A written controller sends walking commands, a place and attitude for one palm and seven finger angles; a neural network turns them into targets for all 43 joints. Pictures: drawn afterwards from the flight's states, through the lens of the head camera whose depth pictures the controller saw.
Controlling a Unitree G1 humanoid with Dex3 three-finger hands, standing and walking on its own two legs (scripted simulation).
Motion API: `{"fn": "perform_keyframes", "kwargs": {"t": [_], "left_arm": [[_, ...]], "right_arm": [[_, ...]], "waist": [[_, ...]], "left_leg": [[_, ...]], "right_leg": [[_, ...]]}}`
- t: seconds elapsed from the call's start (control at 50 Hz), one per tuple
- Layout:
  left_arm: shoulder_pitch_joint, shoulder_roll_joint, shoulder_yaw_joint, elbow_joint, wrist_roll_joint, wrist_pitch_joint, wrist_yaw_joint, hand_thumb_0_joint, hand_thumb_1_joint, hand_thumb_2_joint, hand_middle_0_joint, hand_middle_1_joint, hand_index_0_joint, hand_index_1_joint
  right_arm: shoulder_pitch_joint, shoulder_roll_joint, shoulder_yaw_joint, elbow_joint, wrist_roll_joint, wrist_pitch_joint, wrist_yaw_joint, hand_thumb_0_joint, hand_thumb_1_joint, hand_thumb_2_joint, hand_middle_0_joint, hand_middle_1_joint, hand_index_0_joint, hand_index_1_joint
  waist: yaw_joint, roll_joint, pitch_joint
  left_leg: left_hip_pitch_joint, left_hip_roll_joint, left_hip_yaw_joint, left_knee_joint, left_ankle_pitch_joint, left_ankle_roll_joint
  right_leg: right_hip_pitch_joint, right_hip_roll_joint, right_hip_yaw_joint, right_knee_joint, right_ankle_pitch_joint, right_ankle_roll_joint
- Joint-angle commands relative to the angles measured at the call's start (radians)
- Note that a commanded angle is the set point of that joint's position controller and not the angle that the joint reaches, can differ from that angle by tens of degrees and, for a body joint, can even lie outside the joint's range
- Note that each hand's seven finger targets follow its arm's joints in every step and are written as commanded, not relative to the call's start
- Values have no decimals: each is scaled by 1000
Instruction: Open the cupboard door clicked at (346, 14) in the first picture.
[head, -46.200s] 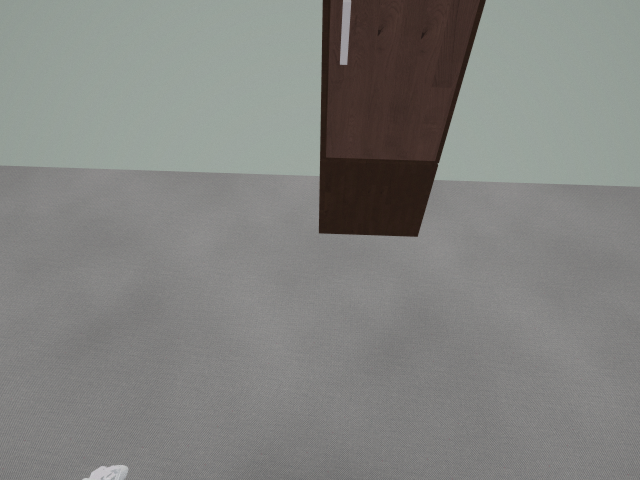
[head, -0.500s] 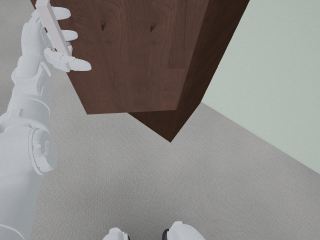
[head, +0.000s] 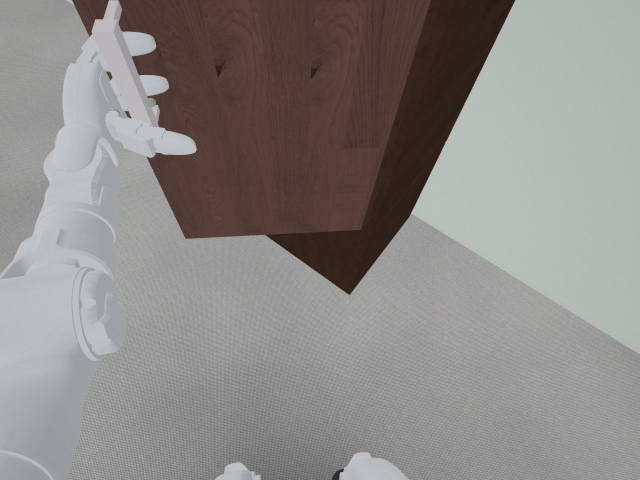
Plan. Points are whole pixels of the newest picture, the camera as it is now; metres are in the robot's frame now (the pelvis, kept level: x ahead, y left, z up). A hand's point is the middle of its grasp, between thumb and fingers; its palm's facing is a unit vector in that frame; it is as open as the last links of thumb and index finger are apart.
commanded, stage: close the thumb around the handle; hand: left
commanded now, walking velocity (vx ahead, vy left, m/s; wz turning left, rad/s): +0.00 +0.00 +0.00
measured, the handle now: (134, 79) +0.59 +0.16 +0.13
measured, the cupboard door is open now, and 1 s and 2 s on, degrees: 42 42 53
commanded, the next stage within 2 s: pull the door open along its arc in 0.76 s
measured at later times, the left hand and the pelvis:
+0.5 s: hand (151, 100) +0.54 +0.14 +0.13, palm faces -0.02 -1.00 -0.01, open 8.8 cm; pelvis -0.01 +0.00 +0.00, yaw +0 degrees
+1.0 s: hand (151, 100) +0.54 +0.14 +0.13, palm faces -0.04 -1.00 -0.01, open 5.4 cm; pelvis -0.01 +0.00 +0.00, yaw +0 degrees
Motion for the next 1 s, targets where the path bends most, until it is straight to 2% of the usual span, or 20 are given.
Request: {"fn": "perform_keyframes", "kwargs": {"t": [0.0,0.04,0.12,0.14,0.22,0.3,0.34,0.4,0.44,0.5,0.54,0.58,0.64,0.7,0.84,0.86,0.88,0.9,0.94,0.98], "left_arm": [[-517,212,26,-229,-7,-72,-6,0,-500,300,-300,-1200,-300,-1200],[-504,194,14,-219,-3,-69,-7,0,-500,300,-300,-1200,-300,-1200],[-512,190,12,-251,-5,-76,-4,0,-276,396,-316,-1224,-316,-1224],[-507,150,-18,-232,-5,-71,-4,0,-220,420,-320,-1230,-320,-1230],[-556,138,-37,-209,0,-63,9,0,4,516,-336,-1254,-336,-1254],[-574,176,-13,-212,6,-67,14,0,228,612,-352,-1278,-352,-1278],[-567,133,-44,-185,5,-60,11,0,340,660,-360,-1290,-360,-1290],[-582,162,-22,-197,6,-66,14,0,508,732,-372,-1308,-372,-1308],[-591,168,-22,-174,7,-58,13,0,620,780,-380,-1320,-380,-1320],[-567,211,14,-195,5,-66,8,0,788,852,-392,-1338,-392,-1338],[-559,183,-7,-190,4,-64,3,0,900,900,-400,-1350,-400,-1350],[-575,198,3,-193,-1,-66,5,0,900,900,-400,-1350,-400,-1350],[-579,161,-28,-181,2,-58,5,0,900,900,-400,-1350,-400,-1350],[-574,196,2,-197,3,-63,12,0,900,900,-400,-1350,-400,-1350],[-600,160,-38,-149,11,-48,12,0,900,900,-400,-1350,-400,-1350],[-570,247,30,-128,16,-44,14,0,900,900,-400,-1350,-400,-1350],[-517,287,64,-138,15,-48,10,0,900,900,-400,-1350,-400,-1350],[-512,266,42,-181,17,-53,2,0,900,900,-400,-1350,-400,-1350],[-458,238,35,-191,10,-52,-8,0,900,900,-400,-1350,-400,-1350],[-395,225,47,-210,-11,-50,-16,0,900,900,-400,-1350,-400,-1350]], "right_arm": [[198,-180,-66,-30,5,-5,-17,0,-900,-900,200,300,200,300],[195,-176,-66,-33,5,-3,-16,0,-900,-900,200,300,200,300],[193,-176,-67,-39,4,-3,-14,0,-900,-900,200,300,200,300],[191,-173,-66,-37,5,-2,-12,0,-900,-900,200,300,200,300],[193,-178,-66,-25,4,-3,-13,0,-900,-900,200,300,200,300],[206,-183,-66,-19,0,-8,-15,0,-900,-900,200,300,200,300],[205,-180,-65,-18,1,-9,-13,0,-900,-900,200,300,200,300],[214,-184,-66,-15,-3,-12,-14,0,-900,-900,200,300,200,300],[218,-185,-62,-11,-2,-13,-14,0,-900,-900,200,300,200,300],[219,-186,-63,-19,-2,-14,-17,0,-900,-900,200,300,200,300],[216,-183,-62,-21,-1,-15,-14,0,-900,-900,200,300,200,300],[222,-185,-61,-19,-1,-13,-17,0,-900,-900,200,300,200,300],[219,-184,-61,-18,-1,-15,-15,0,-900,-900,200,300,200,300],[224,-188,-64,-17,-3,-16,-16,0,-900,-900,200,300,200,300],[224,-187,-61,-11,-1,-17,-17,0,-900,-900,200,300,200,300],[230,-197,-60,-11,-2,-15,-19,0,-900,-900,200,300,200,300],[232,-199,-59,-23,-2,-12,-22,0,-900,-900,200,300,200,300],[221,-191,-57,-37,0,-11,-21,0,-900,-900,200,300,200,300],[209,-183,-59,-51,2,-7,-19,0,-900,-900,200,300,200,300],[204,-183,-60,-67,4,-3,-18,0,-900,-900,200,300,200,300]], "waist": [[-28,82,-457],[-26,80,-452],[-20,106,-483],[-29,97,-456],[-53,93,-418],[-50,98,-458],[-58,95,-425],[-52,103,-460],[-60,79,-432],[-42,101,-473],[-45,105,-448],[-51,83,-436],[-61,97,-421],[-50,102,-453],[-75,86,-391],[-55,66,-396],[-30,78,-432],[-25,102,-475],[-11,103,-468],[3,66,-475]], "left_leg": [[388,-42,-57,-25,466,24],[387,-42,-59,-23,464,22],[409,-41,-63,-23,487,19],[410,-40,-66,-23,481,18],[396,-37,-69,-23,417,20],[401,-37,-78,-22,425,20],[392,-36,-78,-21,406,18],[401,-37,-81,-19,419,19],[372,-38,-81,-22,387,21],[378,-40,-74,-21,410,22],[377,-38,-74,-23,396,20],[366,-38,-76,-27,390,23],[371,-36,-76,-27,375,20],[383,-36,-78,-23,391,21],[350,-36,-80,-24,349,22],[323,-38,-76,-22,341,26],[329,-41,-74,-25,369,26],[351,-41,-70,-26,398,24],[358,-41,-62,-22,423,21],[353,-43,-55,-28,439,25]], "right_leg": [[123,39,44,-55,482,9],[116,40,41,-53,472,8],[118,40,41,-46,480,6],[97,42,36,-51,462,6],[48,41,37,-60,398,9],[60,39,37,-52,399,7],[33,41,35,-56,376,7],[44,41,35,-52,383,6],[45,42,35,-58,367,8],[77,40,41,-55,397,6],[60,43,36,-59,379,6],[70,43,34,-59,377,5],[40,43,33,-63,357,7],[49,43,36,-59,365,6],[13,41,34,-64,327,8],[40,40,39,-64,329,8],[77,40,40,-54,359,3],[90,37,41,-47,387,6],[102,40,38,-46,413,5],[144,44,35,-45,445,4]]}}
